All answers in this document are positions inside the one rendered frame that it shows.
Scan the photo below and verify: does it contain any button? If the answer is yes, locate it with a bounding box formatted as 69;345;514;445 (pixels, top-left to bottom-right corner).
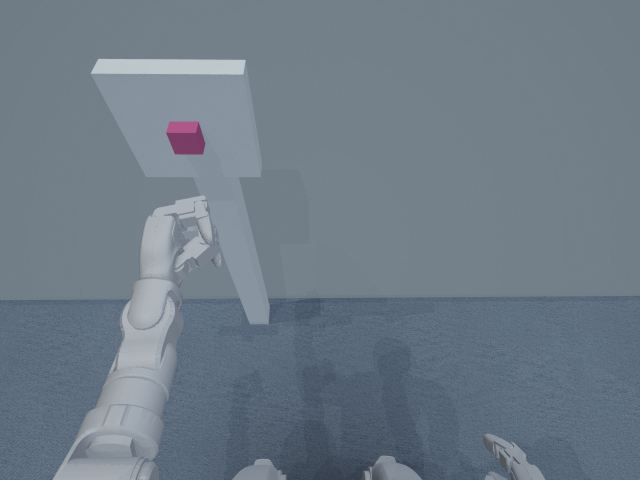
166;122;205;154

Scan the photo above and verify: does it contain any left robot forearm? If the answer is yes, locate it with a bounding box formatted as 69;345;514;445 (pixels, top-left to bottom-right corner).
52;278;184;480

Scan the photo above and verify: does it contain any right robot shin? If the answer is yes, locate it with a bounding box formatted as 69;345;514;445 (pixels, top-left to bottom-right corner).
374;456;396;465

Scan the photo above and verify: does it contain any panel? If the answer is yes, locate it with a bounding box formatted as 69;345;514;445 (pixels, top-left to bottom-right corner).
91;59;270;324

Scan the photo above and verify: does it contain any left robot shin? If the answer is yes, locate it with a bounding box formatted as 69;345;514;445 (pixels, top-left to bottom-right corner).
254;459;274;467

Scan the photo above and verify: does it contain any left robot hand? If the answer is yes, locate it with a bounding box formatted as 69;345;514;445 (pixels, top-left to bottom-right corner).
139;196;223;288

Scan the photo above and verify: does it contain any robot left upper arm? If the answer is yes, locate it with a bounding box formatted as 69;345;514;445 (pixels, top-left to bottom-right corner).
56;457;159;480

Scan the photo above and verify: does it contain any right robot hand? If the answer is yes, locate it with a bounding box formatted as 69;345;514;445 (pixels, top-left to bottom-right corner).
483;434;545;480

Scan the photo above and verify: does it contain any robot shin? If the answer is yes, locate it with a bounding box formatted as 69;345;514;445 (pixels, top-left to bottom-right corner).
254;459;274;467
374;456;396;465

